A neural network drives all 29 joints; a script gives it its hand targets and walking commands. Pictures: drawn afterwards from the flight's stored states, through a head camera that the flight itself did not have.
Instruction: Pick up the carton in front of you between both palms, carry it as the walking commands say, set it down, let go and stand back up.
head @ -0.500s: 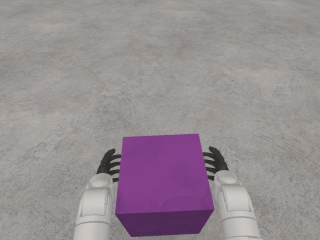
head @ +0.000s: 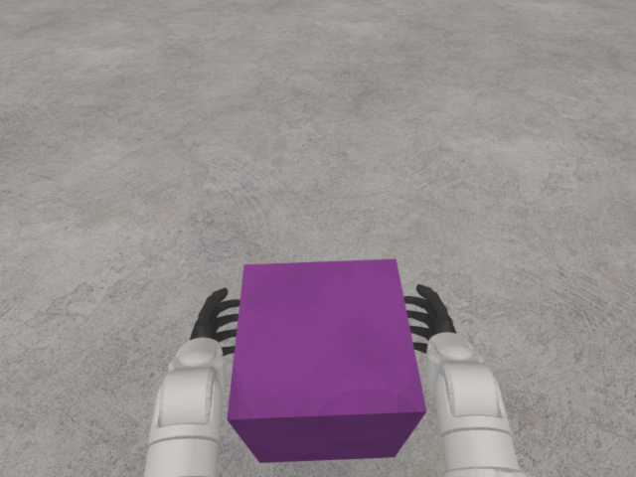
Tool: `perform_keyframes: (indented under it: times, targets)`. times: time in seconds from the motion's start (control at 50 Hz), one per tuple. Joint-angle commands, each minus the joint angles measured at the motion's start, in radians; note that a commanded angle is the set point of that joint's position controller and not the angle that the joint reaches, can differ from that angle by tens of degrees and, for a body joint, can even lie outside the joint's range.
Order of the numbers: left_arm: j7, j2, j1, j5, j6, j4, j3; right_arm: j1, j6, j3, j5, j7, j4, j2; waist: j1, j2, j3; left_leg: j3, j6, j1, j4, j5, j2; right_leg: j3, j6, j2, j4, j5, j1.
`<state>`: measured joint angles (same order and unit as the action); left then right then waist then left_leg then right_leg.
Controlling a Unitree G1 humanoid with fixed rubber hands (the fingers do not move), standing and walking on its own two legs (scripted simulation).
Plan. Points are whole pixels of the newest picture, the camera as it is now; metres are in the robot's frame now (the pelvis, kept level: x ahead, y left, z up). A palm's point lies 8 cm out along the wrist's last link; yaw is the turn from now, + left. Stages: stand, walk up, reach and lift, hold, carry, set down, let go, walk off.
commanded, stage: hold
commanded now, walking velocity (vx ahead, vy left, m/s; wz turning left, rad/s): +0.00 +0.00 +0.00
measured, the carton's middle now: (323, 367) +0.30 +0.00 -0.05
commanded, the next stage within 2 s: set down in 0.12 s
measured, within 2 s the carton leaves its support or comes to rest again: neither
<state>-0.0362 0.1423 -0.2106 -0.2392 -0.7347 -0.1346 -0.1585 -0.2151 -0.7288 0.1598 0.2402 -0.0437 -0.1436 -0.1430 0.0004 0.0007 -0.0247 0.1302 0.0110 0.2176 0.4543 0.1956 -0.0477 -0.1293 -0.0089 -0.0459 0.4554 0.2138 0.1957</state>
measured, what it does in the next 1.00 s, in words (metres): lowers itself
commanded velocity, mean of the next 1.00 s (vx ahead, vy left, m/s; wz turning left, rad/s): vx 0.00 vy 0.00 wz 0.00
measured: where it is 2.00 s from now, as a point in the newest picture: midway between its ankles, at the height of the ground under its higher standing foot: outside the picture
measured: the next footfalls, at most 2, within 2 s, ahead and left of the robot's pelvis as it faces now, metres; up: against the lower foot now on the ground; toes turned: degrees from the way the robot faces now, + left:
none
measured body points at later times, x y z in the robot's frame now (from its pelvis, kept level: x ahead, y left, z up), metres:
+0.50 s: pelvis -0.06 +0.00 -0.02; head +0.00 +0.00 +0.43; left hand +0.32 +0.14 -0.01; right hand +0.32 -0.16 -0.01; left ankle +0.00 +0.12 -0.74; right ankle -0.01 -0.12 -0.74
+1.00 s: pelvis -0.07 -0.01 -0.14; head +0.17 -0.02 +0.24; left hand +0.37 +0.14 -0.22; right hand +0.39 -0.16 -0.22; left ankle +0.00 +0.12 -0.74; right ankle -0.01 -0.13 -0.74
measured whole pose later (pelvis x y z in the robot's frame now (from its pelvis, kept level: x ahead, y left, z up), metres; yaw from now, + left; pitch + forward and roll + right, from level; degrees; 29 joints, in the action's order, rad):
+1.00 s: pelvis -0.07 -0.01 -0.14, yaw +0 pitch +38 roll +1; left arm -0.05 0.18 -0.74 -0.27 -0.28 -0.45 -0.49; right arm -0.81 -0.28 0.44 0.28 0.00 -0.56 -0.07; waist -0.01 0.00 -0.11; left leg -0.08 -0.04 1.48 1.21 0.40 0.06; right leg 0.08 0.01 0.07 1.24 0.43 1.47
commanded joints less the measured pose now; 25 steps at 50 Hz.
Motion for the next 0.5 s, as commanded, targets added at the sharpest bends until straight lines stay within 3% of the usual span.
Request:
perform_keyframes:
  times: [0.0,0.04,0.06,0.08,0.12,0.16,0.24,0.28,0.4,0.48]
  targets:
    - [0.236,0.876,-0.354,0.220,0.048,0.109,0.521,-0.363,0.043,-0.512,-0.228,0.247,0.102,-0.871,-0.009,0.001,-0.278,-0.224,0.000,-0.260,-0.078,-0.523,0.114,0.227,0.002,0.122,-0.079,-0.535,-0.203]
    - [0.233,0.866,-0.365,0.218,0.053,0.080,0.508,-0.372,0.050,-0.507,-0.227,0.243,0.082,-0.867,-0.001,0.006,-0.265,-0.223,-0.015,-0.294,-0.086,-0.538,0.127,0.228,0.016,0.131,-0.101,-0.540,-0.211]
    - [0.236,0.836,-0.379,0.215,0.056,0.064,0.506,-0.360,0.058,-0.483,-0.224,0.233,0.061,-0.859,0.014,0.031,-0.266,-0.227,-0.018,-0.349,-0.090,-0.514,0.121,0.217,0.017,0.140,-0.138,-0.417,-0.182]
    - [0.238,0.859,-0.393,0.205,0.057,0.041,0.499,-0.422,0.058,-0.511,-0.225,0.244,0.052,-0.861,-0.013,-0.029,-0.229,-0.203,-0.021,-0.302,-0.118,-0.324,0.136,0.211,0.014,0.140,-0.142,-0.300,-0.168]
    - [0.247,0.886,-0.436,0.216,0.055,0.037,0.506,-0.439,0.056,-0.501,-0.223,0.257,0.047,-0.875,-0.005,-0.011,-0.225,-0.208,-0.025,-0.271,-0.113,-0.382,0.145,0.213,0.020,0.147,-0.129,-0.375,-0.189]
    - [0.249,0.886,-0.504,0.204,0.062,-0.012,0.479,-0.507,0.062,-0.471,-0.214,0.259,-0.012,-0.887,-0.005,-0.003,-0.228,-0.208,-0.024,-0.272,-0.108,-0.336,0.147,0.208,0.021,0.143,-0.125,-0.317,-0.175]
    - [0.270,0.901,-0.705,0.130,0.095,-0.232,0.330,-0.712,0.100,-0.317,-0.129,0.281,-0.229,-0.888,0.001,0.001,-0.105,-0.195,-0.008,-0.174,-0.101,0.005,0.134,0.196,-0.002,0.131,-0.117,0.014,-0.058]
    - [0.278,0.910,-0.815,0.075,0.129,-0.362,0.229,-0.828,0.133,-0.215,-0.070,0.292,-0.357,-0.890,0.001,0.004,-0.067,-0.192,0.000,-0.129,-0.076,0.110,0.129,0.187,-0.012,0.128,-0.097,0.128,0.001]
    - [0.220,0.741,-0.929,-0.122,0.223,-0.530,-0.086,-0.947,0.229,0.099,0.129,0.259,-0.556,-0.711,0.003,-0.005,-0.008,-0.180,0.011,0.031,0.014,0.182,0.136,0.173,-0.024,0.135,0.009,0.190,0.136]
    - [0.192,0.636,-0.921,-0.186,0.305,-0.534,-0.185,-0.936,0.311,0.184,0.189,0.247,-0.591,-0.592,0.000,-0.004,-0.088,-0.159,-0.009,0.155,0.108,0.117,0.153,0.155,-0.011,0.148,0.105,0.120,0.261]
